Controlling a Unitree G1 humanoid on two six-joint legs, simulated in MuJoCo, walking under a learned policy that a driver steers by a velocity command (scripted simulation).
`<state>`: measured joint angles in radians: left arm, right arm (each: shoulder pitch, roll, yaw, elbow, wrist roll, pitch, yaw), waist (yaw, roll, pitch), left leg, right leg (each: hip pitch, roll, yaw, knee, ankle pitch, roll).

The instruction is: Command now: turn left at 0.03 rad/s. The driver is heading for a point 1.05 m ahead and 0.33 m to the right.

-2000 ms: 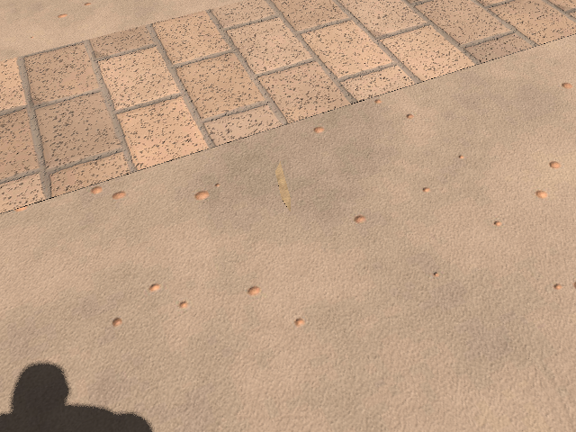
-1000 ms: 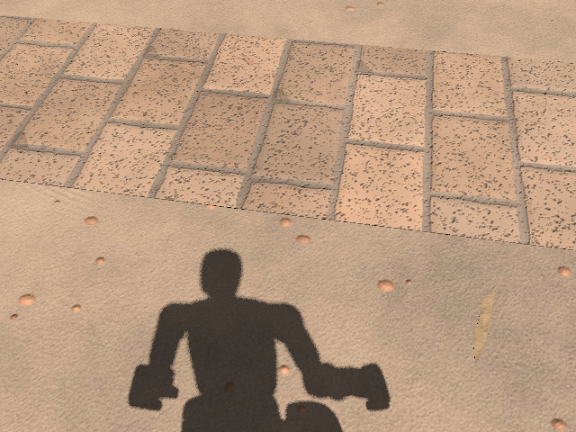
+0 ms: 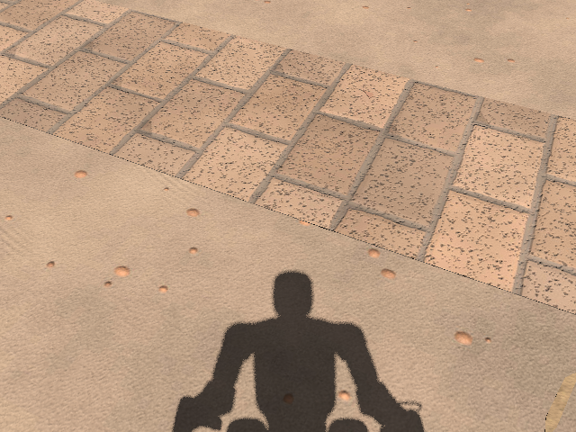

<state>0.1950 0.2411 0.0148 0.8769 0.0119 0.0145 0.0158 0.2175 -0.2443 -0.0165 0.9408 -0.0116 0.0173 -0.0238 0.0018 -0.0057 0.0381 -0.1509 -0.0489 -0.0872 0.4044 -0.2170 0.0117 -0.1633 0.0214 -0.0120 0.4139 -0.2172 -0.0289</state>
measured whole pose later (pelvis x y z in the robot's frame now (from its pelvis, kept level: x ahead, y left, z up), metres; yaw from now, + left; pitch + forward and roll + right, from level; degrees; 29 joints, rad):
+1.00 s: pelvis +0.22 +0.01 -0.02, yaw +0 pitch +1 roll +0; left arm -0.03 0.21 0.03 0.87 0.02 -0.05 -0.02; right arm 0.52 -0.18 -0.01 1.14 -0.02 -0.09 -0.02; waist -0.06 0.00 0.06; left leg 0.17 -0.04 -0.03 0.29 -0.44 0.05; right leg -0.50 0.02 -0.11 0.56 -0.14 -0.11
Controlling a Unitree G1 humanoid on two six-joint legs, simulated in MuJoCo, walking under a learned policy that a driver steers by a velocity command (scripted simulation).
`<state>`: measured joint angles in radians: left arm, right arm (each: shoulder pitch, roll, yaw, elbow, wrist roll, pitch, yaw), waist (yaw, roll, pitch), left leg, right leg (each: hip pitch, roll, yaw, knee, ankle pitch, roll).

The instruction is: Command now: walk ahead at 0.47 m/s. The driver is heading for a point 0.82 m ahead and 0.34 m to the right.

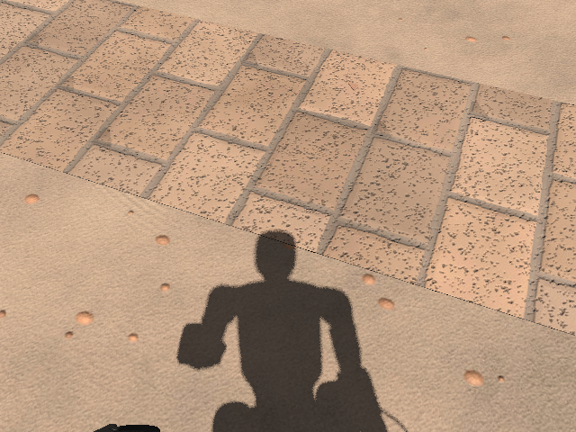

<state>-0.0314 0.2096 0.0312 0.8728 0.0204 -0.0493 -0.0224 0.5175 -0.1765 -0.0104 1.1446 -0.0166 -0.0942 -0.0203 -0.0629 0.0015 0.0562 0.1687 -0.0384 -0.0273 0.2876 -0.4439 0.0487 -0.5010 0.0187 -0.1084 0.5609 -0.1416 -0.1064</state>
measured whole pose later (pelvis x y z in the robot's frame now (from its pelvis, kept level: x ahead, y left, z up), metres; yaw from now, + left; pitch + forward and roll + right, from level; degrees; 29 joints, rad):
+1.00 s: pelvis +0.53 -0.06 +0.01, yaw -29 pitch +2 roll +2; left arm 0.02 0.23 0.05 0.75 0.04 0.00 -0.08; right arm 0.40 -0.22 -0.05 0.95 -0.02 -0.09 -0.01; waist -0.06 -0.03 0.05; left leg 0.07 0.01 0.28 0.26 -0.35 -0.01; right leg -0.59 -0.05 -0.09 0.67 -0.11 -0.10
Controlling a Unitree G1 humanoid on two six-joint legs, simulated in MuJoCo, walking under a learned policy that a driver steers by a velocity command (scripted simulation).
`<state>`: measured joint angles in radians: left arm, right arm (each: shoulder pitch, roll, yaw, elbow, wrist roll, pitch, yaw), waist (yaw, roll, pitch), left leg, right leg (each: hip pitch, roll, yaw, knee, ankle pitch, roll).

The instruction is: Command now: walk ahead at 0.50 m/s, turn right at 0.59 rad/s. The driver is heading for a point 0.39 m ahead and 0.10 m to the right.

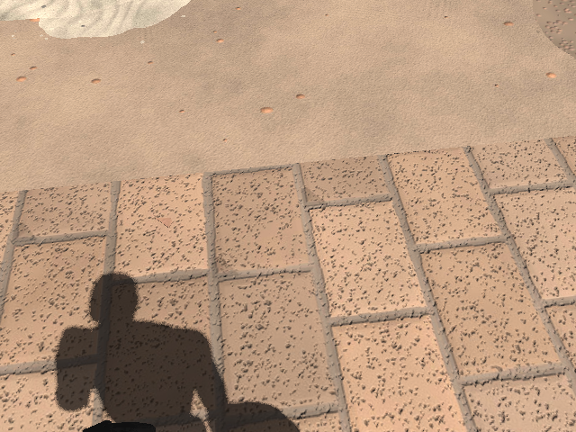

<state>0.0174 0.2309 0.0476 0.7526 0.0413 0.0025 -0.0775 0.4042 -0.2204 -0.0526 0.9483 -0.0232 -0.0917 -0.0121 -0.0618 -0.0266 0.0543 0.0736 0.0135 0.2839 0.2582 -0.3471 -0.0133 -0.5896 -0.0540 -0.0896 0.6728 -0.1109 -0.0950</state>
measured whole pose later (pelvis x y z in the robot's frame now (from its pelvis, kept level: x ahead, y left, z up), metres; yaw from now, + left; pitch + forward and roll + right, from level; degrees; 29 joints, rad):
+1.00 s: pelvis +0.35 -0.06 +0.01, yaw -16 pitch -1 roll +0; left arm 0.28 0.20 0.00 0.98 0.02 0.01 0.03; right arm 0.23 -0.22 -0.02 0.92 -0.01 0.02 0.00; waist -0.01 0.02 0.01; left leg -0.29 -0.03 0.06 0.41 -0.11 0.04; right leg -0.18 0.02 0.04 0.46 -0.29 -0.01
